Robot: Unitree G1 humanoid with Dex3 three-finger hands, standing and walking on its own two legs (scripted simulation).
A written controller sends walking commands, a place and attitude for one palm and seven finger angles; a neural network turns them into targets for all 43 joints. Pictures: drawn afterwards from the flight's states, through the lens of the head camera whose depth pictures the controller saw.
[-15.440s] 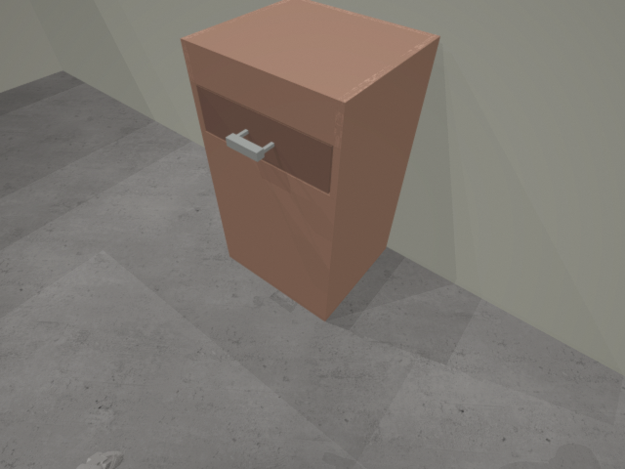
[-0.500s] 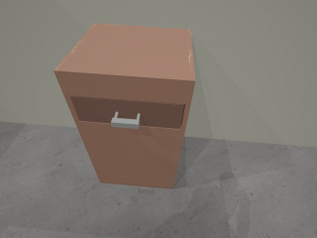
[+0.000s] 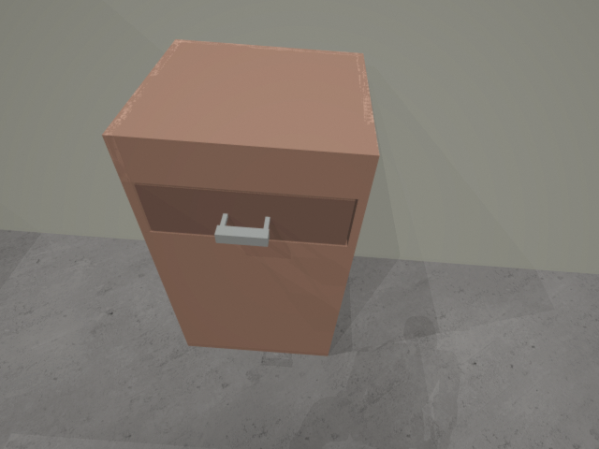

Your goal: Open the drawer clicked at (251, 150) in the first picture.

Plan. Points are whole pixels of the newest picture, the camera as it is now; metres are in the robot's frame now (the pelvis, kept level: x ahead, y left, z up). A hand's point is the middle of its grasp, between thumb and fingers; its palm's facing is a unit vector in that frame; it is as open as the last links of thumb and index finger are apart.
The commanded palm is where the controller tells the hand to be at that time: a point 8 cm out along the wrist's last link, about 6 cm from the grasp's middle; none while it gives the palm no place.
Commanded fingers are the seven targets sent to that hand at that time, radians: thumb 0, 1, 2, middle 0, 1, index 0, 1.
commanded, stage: look again from close up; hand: left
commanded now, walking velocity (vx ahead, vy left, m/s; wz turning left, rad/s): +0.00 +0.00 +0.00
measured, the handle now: (244, 227) +0.55 +0.15 -0.09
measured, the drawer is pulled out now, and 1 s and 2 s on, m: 0.00 0.00 0.00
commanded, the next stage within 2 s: raise the hand with hooked fingers in 0.60 s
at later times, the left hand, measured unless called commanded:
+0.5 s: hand out of the picture +0.00 +0.16 -0.18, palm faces +0.02 -0.97 -0.22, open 7.3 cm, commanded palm none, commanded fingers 0.00 0.90 0.90 -0.20 -0.30 -0.20 -0.30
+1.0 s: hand (195, 406) +0.18 +0.15 -0.04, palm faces -0.06 -0.28 -0.96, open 7.9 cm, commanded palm +0.13 +0.18 -0.03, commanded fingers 0.00 0.53 0.74 -0.23 -0.54 -0.23 -0.54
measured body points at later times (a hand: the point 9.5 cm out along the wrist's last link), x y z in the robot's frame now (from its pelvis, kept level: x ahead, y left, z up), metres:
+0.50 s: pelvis +0.00 -0.02 -0.01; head +0.00 -0.03 +0.44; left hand +0.00 +0.21 -0.16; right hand +0.01 -0.24 -0.17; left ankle -0.02 +0.08 -0.74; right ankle -0.02 -0.16 -0.74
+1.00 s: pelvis -0.02 -0.06 -0.03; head +0.00 -0.09 +0.42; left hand +0.18 +0.16 +0.01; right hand +0.17 -0.32 -0.12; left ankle -0.01 +0.08 -0.74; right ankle -0.01 -0.16 -0.74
